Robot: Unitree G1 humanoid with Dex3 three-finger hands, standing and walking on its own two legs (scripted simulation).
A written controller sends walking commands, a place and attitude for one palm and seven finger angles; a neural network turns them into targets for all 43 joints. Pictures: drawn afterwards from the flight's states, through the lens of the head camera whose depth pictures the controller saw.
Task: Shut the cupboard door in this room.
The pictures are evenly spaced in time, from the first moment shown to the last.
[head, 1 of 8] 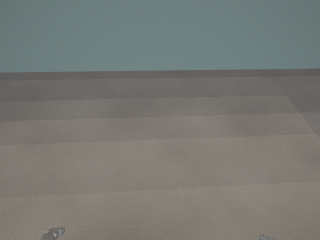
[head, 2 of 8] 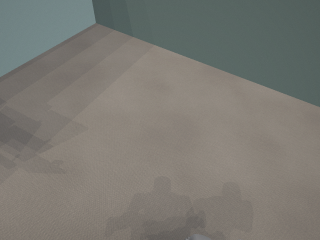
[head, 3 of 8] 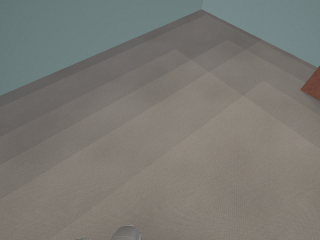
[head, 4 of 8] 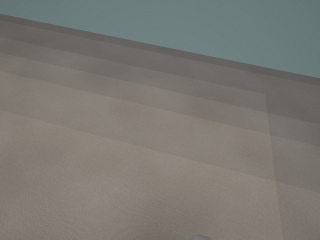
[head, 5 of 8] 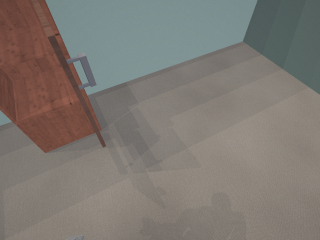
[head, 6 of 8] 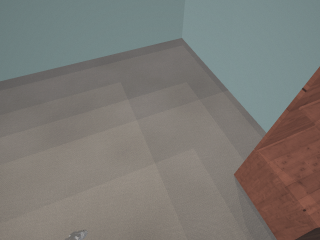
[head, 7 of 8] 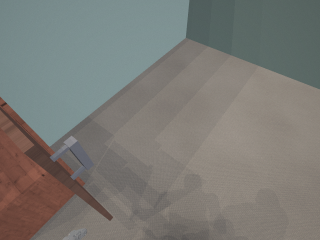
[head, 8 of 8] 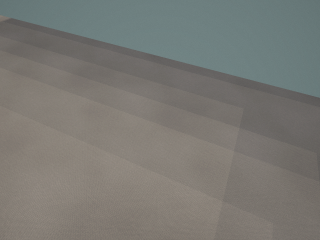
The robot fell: no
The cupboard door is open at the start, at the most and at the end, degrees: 92 92 65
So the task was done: no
